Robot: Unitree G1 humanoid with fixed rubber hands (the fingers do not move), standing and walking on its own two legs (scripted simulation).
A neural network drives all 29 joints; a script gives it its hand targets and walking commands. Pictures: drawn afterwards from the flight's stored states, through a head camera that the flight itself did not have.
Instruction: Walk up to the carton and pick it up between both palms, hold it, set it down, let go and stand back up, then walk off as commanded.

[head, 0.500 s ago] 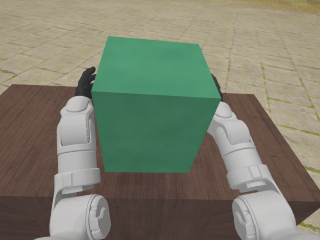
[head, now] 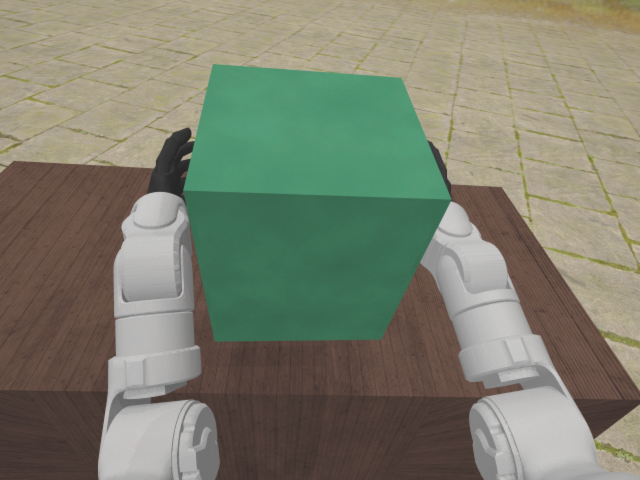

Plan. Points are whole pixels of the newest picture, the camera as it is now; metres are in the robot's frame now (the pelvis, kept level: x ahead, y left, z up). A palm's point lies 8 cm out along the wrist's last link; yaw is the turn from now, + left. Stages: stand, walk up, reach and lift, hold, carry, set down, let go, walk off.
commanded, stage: hold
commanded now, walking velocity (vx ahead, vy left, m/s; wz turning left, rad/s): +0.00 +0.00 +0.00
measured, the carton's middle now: (304, 214) +0.36 +0.01 +0.19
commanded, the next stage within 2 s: none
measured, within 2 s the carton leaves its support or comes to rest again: neither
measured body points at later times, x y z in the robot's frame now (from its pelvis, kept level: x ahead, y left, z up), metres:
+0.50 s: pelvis +0.00 +0.00 +0.00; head -0.05 +0.03 +0.45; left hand +0.38 +0.17 +0.21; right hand +0.38 -0.14 +0.21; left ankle +0.01 +0.14 -0.75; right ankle +0.02 -0.13 -0.75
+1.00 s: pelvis +0.00 +0.00 +0.00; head -0.04 +0.03 +0.45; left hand +0.39 +0.16 +0.22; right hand +0.38 -0.15 +0.21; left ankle +0.01 +0.14 -0.75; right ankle +0.02 -0.13 -0.75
